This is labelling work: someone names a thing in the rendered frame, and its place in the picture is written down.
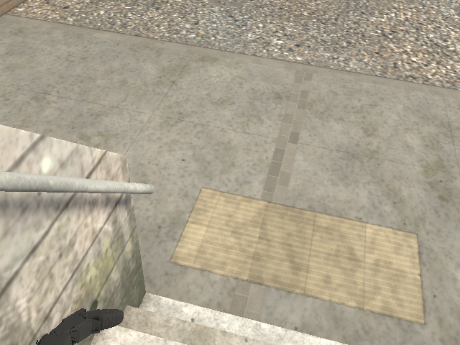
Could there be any left robot hand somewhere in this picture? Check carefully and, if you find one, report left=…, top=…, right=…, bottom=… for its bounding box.
left=36, top=308, right=124, bottom=345

